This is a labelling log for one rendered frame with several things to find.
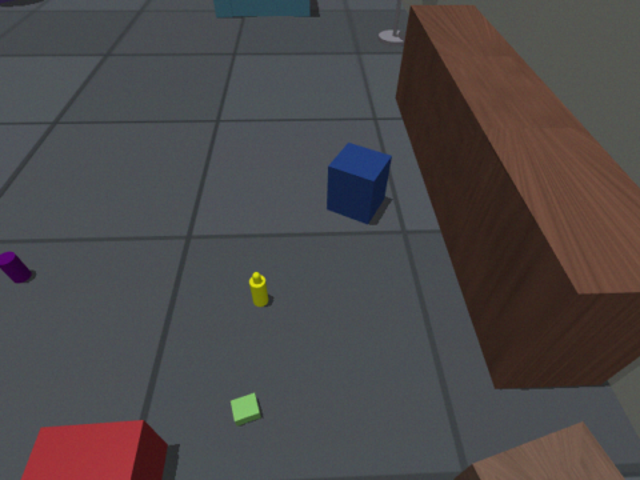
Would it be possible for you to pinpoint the floor lamp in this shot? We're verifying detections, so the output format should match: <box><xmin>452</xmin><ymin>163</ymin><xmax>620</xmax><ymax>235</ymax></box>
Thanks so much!
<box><xmin>378</xmin><ymin>0</ymin><xmax>406</xmax><ymax>46</ymax></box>

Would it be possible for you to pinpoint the armchair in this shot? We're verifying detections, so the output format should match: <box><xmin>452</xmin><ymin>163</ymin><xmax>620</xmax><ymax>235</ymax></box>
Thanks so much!
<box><xmin>213</xmin><ymin>0</ymin><xmax>310</xmax><ymax>17</ymax></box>

